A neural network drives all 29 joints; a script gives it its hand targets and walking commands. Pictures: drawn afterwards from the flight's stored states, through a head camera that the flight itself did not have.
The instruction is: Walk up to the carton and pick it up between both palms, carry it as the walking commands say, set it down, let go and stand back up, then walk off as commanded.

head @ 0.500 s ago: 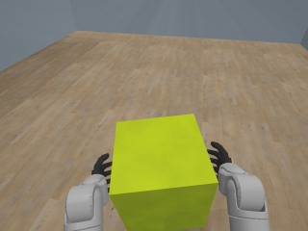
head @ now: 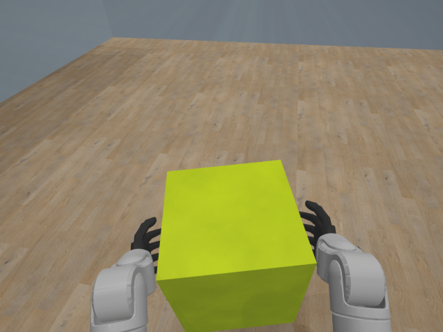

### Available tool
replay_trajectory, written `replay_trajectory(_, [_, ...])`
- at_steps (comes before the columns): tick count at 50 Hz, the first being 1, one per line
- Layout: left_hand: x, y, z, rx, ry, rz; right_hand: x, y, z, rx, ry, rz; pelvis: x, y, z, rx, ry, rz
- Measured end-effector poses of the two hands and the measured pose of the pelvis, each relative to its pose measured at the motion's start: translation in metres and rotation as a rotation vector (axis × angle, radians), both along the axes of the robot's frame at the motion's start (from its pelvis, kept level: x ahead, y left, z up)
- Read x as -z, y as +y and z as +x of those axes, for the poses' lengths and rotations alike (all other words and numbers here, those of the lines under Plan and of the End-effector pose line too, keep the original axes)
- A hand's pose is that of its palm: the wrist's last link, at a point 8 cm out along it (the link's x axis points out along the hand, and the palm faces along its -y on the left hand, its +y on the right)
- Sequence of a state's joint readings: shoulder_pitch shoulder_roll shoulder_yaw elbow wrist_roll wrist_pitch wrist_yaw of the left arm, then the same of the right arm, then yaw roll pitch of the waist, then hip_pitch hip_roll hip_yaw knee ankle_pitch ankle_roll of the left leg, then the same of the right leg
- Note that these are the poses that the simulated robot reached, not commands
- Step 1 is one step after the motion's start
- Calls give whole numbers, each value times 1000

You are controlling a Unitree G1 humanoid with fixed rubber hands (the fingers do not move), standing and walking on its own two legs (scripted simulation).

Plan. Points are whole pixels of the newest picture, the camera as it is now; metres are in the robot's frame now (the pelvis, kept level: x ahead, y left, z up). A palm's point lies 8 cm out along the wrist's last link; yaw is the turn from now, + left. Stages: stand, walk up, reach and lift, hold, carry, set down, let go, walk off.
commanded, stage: carry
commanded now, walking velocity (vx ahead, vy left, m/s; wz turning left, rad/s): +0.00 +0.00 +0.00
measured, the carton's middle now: (232, 249) +0.30 +0.01 +0.03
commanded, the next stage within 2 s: hold in 1.42 s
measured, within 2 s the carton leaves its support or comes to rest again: neither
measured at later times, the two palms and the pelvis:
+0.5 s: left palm (164, 237) +0.30 +0.13 +0.06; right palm (328, 223) +0.31 -0.17 +0.08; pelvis +0.04 -0.02 +0.00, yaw -1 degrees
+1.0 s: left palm (163, 239) +0.29 +0.13 +0.07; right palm (332, 226) +0.30 -0.17 +0.08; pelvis +0.04 -0.02 +0.00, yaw -1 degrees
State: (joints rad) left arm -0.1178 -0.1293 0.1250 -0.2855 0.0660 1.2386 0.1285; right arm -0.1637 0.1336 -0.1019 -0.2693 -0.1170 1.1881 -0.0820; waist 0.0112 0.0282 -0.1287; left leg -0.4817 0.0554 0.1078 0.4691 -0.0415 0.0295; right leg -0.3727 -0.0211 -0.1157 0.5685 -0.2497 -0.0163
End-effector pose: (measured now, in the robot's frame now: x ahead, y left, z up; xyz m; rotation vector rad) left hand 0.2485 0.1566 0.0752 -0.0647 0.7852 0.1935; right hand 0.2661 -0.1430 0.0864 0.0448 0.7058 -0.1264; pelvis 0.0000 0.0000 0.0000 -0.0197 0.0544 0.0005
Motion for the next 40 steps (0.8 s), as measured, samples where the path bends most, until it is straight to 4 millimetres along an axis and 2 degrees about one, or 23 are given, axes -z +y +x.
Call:
replay_trajectory(5, [2, -10, 12, 15, 3, -13, -3, -10, 8, 17, 3, -11, -1, -6, 9, 3, 2, 3])
replay_trajectory(12, [9, -20, 32, 29, 41, -16, 5, -20, 22, 32, 41, -13, -2, -12, 24, 5, 14, 8])
replay_trajectory(21, [12, -25, 52, 19, 25, -24, 7, -25, 45, 32, 26, -9, 0, -19, 36, 9, 21, 13])
replay_trajectory(30, [15, -25, 54, 12, 24, -17, 12, -25, 49, 21, 25, -7, 2, -21, 41, 11, 8, 18])
replay_trajectory(40, [5, -26, 50, 21, -5, -7, 5, -26, 43, 27, -4, 0, 1, -20, 39, 11, -8, 20])
